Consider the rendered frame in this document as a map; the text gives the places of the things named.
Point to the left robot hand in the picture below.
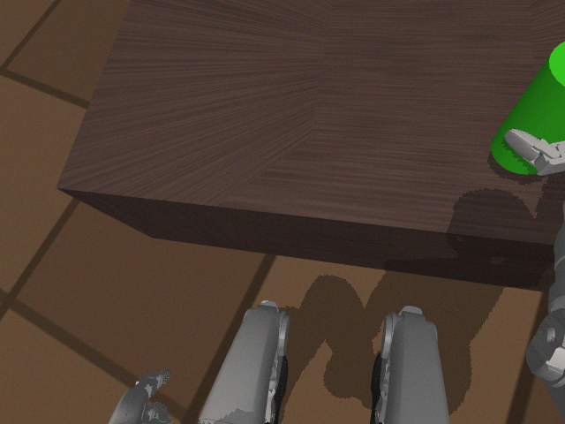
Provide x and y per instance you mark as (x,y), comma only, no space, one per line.
(133,408)

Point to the left robot foot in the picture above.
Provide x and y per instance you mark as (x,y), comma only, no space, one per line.
(280,391)

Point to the right robot arm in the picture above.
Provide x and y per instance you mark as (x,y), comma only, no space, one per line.
(545,355)

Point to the right robot hand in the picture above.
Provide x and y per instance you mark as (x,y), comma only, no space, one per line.
(551,158)

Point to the bottle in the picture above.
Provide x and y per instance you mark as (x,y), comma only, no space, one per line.
(539,112)

